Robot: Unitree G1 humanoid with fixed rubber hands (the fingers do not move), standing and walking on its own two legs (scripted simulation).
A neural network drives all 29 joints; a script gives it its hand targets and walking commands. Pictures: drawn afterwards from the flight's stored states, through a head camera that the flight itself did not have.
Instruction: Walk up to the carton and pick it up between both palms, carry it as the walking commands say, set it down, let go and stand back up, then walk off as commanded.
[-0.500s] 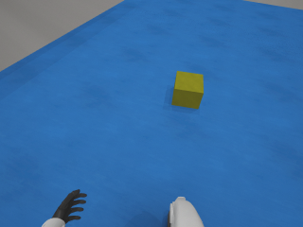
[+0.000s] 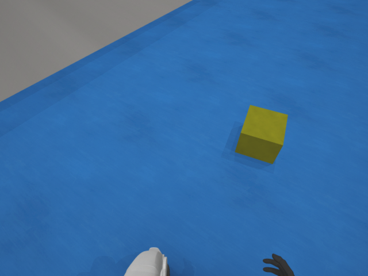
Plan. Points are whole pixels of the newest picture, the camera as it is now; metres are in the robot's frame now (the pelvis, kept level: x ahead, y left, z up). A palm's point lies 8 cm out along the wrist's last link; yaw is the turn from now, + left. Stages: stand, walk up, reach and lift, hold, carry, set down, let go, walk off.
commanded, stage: walk up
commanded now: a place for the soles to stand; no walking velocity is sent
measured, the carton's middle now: (261, 133) +1.13 -0.44 -0.67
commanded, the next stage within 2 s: none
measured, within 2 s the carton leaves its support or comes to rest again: neither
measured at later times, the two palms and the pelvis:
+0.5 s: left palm (155, 178) +0.39 +0.13 -0.12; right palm (337, 268) +0.19 -0.35 -0.13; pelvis +0.24 -0.10 -0.02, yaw -1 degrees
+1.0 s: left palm (176, 182) +0.41 +0.07 -0.17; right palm (318, 151) +0.54 -0.40 -0.12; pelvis +0.44 -0.18 -0.03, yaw +1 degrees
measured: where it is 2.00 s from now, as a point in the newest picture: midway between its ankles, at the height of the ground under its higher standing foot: (266, 187)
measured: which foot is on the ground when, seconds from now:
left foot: up 0.00-0.10, down 0.12-0.54, up 0.56-0.90, down 0.92-1.00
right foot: down 0.00-0.12, up 0.14-0.52, down 0.54-0.90, up 0.92-1.00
